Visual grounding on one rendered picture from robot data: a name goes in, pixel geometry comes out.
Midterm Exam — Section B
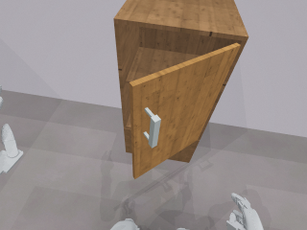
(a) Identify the cupboard door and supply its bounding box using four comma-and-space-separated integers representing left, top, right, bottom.
129, 42, 241, 179

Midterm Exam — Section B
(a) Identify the handle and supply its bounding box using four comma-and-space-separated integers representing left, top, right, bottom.
143, 107, 161, 148

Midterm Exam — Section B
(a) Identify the robot left hand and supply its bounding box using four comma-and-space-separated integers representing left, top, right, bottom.
0, 84, 23, 175

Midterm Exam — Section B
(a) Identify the robot left shin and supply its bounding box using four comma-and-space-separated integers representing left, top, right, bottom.
125, 218, 135, 224

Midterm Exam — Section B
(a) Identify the robot right hand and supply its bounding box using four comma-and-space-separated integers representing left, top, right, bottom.
226, 193, 264, 230

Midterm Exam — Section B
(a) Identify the left robot thigh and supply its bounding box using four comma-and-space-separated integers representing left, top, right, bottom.
110, 220, 140, 230

